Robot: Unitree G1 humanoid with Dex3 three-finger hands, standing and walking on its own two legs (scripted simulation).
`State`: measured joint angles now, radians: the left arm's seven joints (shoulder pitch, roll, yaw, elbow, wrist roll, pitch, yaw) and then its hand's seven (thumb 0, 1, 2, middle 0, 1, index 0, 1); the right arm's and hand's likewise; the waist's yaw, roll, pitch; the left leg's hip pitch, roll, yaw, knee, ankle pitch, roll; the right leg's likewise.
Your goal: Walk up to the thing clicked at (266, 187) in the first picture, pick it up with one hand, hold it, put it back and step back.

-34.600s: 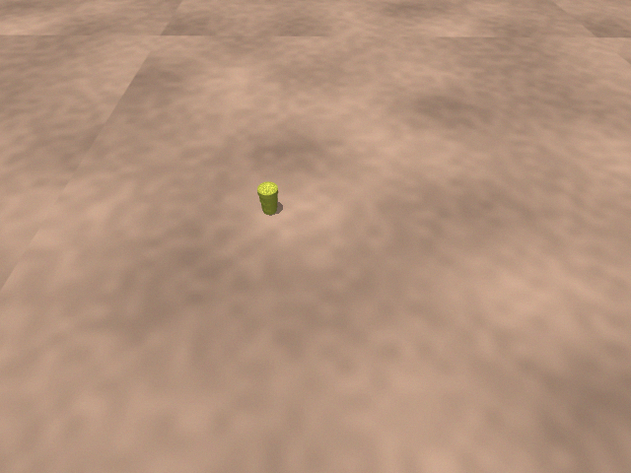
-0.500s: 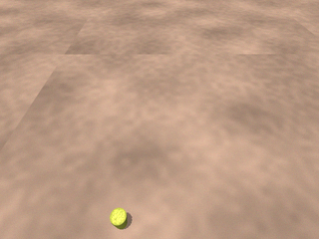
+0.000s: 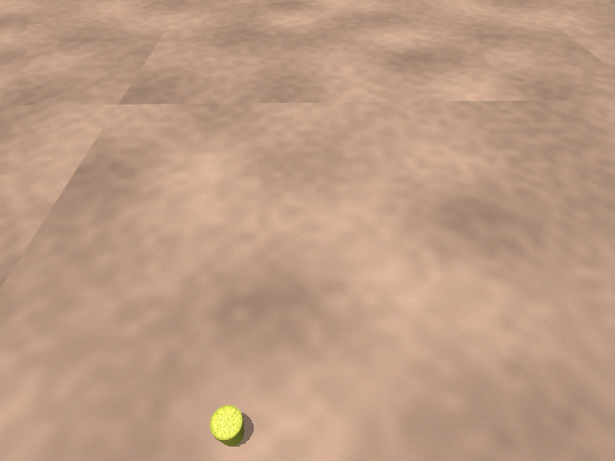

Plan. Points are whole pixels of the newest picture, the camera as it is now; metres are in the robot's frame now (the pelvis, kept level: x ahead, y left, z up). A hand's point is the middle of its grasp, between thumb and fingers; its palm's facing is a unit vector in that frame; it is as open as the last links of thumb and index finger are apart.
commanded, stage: stand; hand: left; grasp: from the side
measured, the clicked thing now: (230, 428) +0.36 +0.24 -0.72
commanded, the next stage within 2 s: step back in 0.60 s
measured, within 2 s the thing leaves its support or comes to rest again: neither
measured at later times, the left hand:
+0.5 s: hand out of the picture +0.08 +0.25 -0.16, palm faces -0.02 -0.94 -0.35, open 7.4 cm
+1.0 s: hand out of the picture +0.09 +0.30 -0.18, palm faces -0.03 -0.92 -0.39, open 7.4 cm
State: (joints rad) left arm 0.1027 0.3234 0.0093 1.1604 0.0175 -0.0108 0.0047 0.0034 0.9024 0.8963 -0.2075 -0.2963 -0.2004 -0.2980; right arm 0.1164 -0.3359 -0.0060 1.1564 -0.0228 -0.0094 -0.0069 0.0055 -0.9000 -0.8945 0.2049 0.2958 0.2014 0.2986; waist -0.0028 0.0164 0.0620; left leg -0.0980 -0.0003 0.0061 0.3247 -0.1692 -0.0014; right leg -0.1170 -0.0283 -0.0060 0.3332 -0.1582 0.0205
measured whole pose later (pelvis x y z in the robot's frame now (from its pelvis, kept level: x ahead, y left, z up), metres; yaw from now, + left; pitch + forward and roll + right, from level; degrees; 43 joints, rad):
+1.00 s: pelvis -0.06 +0.04 -0.03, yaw +0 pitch -1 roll +0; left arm 0.02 0.42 0.06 0.90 0.02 0.06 0.03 0.00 0.90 0.90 -0.21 -0.30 -0.20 -0.30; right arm 0.15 -0.39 -0.07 0.97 -0.04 0.03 0.01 0.00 -0.90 -0.89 0.20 0.30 0.20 0.30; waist -0.02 -0.05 0.19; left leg -0.29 -0.05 0.00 0.69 -0.38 0.05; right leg -0.46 0.02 0.13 0.86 -0.48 -0.01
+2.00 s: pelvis -0.30 +0.02 -0.03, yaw -6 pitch -2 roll -1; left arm 0.19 0.41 0.09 0.81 0.02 0.07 0.00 0.00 0.90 0.90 -0.21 -0.30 -0.20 -0.30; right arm 0.13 -0.37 -0.04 0.81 -0.04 0.01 -0.02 0.01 -0.90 -0.89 0.21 0.30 0.21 0.30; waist 0.01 -0.02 0.19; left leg -0.38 0.05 0.00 0.63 -0.21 0.01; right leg -0.34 0.05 0.12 0.96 -0.50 0.02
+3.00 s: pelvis -0.64 -0.02 -0.03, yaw +1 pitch -3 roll +1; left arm 0.22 0.38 0.07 0.89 0.06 0.00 0.00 0.01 0.90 0.90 -0.21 -0.30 -0.21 -0.30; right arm 0.23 -0.42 -0.06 0.93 -0.03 0.05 0.01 0.01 -0.90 -0.89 0.20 0.30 0.20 0.30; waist 0.03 0.03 0.10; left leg -0.33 -0.04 -0.08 0.84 -0.52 -0.01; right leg -0.33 -0.04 -0.02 0.68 -0.31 -0.02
